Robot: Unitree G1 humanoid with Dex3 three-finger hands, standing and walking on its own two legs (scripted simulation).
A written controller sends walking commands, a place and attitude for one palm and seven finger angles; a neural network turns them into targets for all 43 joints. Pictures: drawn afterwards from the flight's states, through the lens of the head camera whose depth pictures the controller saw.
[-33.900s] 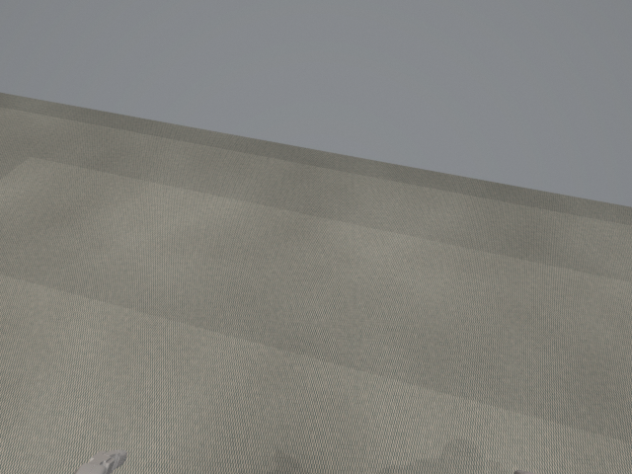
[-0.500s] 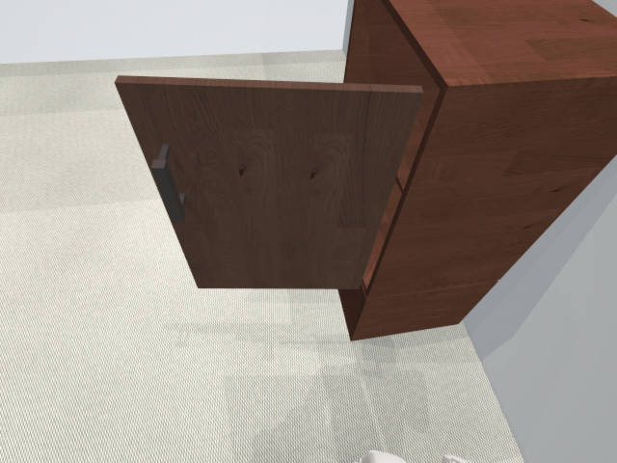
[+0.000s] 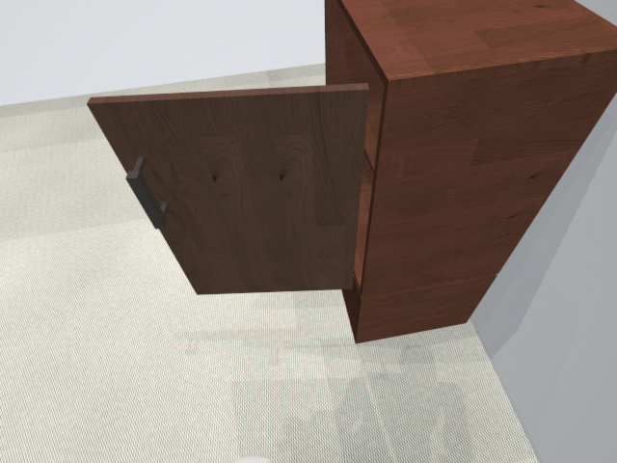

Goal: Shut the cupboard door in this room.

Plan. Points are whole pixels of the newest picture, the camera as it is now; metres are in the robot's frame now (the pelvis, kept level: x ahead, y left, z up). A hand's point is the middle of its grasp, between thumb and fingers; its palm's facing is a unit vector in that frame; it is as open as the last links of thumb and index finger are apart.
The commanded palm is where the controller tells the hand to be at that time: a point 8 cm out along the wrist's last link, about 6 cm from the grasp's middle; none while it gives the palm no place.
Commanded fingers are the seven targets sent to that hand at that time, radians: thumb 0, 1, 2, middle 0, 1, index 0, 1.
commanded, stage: come to a stop and stand still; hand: left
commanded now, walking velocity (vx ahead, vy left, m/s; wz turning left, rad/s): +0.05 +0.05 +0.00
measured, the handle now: (151, 193) +0.53 +0.34 +0.00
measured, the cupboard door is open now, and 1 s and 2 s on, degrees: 81 81 81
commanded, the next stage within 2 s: look again from close up in 0.58 s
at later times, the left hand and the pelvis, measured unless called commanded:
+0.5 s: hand out of the picture +0.00 +0.23 -0.18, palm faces +0.03 -0.98 -0.20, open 7.4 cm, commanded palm none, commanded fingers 0.00 0.90 0.90 -0.20 -0.30 -0.20 -0.30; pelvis -0.01 +0.06 +0.00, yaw -1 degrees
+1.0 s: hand out of the picture -0.03 +0.23 -0.18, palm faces +0.00 -0.98 -0.19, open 7.4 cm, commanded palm none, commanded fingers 0.00 0.90 0.90 -0.20 -0.30 -0.20 -0.30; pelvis -0.04 +0.06 -0.01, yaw -1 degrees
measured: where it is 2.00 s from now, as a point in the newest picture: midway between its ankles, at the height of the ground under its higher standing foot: outside the picture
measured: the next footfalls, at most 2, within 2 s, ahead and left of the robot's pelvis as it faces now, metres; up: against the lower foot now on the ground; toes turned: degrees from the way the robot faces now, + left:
left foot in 0.16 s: +0.00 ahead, +0.15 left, +0.00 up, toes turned +2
right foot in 0.44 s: +0.01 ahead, -0.06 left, +0.00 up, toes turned -4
